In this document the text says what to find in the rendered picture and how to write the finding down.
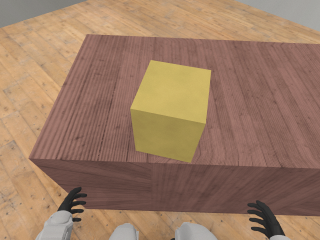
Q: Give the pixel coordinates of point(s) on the left robot forearm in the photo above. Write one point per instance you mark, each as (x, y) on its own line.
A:
(57, 227)

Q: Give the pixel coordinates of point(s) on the carton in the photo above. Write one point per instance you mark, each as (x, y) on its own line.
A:
(169, 110)

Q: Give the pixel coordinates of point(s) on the left robot hand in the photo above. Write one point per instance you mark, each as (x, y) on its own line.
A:
(69, 202)

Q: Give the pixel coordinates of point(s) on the robot thigh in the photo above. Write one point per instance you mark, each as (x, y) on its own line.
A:
(125, 232)
(193, 231)

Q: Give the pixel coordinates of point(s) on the left robot thigh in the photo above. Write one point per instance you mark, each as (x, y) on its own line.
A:
(125, 232)

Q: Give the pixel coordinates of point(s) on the pedestal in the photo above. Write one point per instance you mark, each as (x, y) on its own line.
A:
(261, 140)

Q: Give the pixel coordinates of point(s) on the right robot thigh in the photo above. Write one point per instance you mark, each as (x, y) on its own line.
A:
(193, 231)

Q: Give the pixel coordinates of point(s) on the right robot hand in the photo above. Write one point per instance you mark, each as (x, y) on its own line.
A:
(272, 226)

